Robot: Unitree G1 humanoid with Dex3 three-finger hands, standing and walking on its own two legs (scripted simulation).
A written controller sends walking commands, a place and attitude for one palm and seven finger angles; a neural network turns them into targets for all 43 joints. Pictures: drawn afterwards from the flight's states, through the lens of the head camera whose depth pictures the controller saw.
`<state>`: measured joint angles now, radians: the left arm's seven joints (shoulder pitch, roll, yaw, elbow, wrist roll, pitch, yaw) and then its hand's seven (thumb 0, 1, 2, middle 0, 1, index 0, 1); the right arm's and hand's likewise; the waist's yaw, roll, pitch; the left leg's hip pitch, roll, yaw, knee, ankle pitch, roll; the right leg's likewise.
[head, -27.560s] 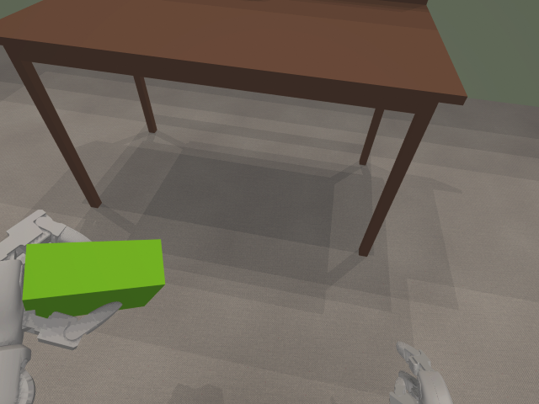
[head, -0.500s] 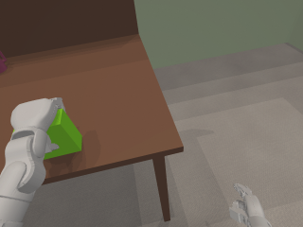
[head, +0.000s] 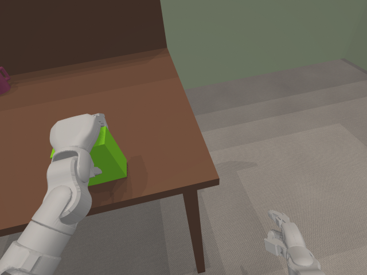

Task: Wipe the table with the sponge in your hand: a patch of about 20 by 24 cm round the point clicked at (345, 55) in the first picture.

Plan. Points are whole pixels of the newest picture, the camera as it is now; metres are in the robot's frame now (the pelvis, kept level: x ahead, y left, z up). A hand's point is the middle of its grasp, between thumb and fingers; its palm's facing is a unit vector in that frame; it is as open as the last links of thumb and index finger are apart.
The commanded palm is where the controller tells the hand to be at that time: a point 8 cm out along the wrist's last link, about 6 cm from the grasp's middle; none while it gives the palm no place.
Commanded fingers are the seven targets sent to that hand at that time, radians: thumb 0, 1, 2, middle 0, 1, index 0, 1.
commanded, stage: wipe forward along the third lane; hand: left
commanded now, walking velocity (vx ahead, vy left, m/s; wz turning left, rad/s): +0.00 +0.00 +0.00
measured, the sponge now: (97, 164) +0.30 +0.26 +0.10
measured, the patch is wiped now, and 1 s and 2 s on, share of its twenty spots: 0.60 0.75 0.95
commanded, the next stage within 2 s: wipe back along the third lane in 1.68 s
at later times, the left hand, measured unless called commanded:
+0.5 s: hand (95, 137) +0.34 +0.26 +0.15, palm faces +0.00 +0.01 -1.00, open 9.7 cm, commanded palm +0.31 +0.26 +0.19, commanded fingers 0.00 0.10 1.30 -1.20 -1.60 -1.20 -1.60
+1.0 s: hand (96, 122) +0.39 +0.29 +0.15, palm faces -0.05 +0.03 -1.00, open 9.7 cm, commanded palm +0.37 +0.29 +0.18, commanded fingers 0.00 0.10 1.30 -1.20 -1.60 -1.20 -1.60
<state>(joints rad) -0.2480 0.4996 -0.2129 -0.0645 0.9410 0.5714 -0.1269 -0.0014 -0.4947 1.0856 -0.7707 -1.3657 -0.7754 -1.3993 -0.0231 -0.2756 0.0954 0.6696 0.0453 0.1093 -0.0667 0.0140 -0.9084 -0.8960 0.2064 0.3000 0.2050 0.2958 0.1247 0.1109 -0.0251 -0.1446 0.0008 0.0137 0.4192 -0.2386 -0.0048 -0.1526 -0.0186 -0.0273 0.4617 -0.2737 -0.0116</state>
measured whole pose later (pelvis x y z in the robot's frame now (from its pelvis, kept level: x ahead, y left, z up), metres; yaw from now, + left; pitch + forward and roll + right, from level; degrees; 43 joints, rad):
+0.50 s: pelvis +0.00 -0.02 +0.00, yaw +0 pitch -1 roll +1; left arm -0.39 0.55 -0.15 0.21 0.94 0.46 -0.16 -0.01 -0.50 1.09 -0.78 -1.36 -0.78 -1.39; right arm 0.06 -0.31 0.07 0.70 0.05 0.10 -0.09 0.01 -0.91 -0.90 0.21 0.30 0.20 0.30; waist 0.07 0.11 -0.03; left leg -0.17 0.02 0.01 0.43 -0.25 -0.03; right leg -0.19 0.00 -0.03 0.49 -0.29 -0.03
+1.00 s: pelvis +0.00 -0.01 +0.00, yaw +0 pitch +2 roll +1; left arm -0.62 0.59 -0.11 0.55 0.96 0.30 -0.14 0.00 -0.50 1.09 -0.78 -1.36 -0.78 -1.40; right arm 0.14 -0.31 0.05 0.72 0.05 0.09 -0.11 0.01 -0.91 -0.90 0.21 0.30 0.21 0.30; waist 0.03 0.07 -0.05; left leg -0.25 0.02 0.01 0.47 -0.26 -0.02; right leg -0.25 0.00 -0.03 0.49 -0.29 -0.03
